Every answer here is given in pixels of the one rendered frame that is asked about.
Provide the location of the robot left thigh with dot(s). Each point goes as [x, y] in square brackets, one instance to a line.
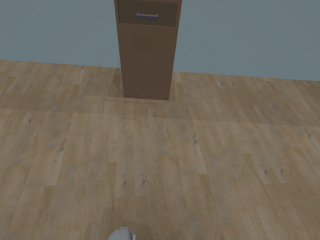
[122, 234]

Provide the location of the cabinet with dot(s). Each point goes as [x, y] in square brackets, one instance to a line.
[147, 54]

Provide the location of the handle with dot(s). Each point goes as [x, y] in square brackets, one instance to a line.
[147, 17]

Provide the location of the drawer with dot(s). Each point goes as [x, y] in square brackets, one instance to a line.
[166, 12]

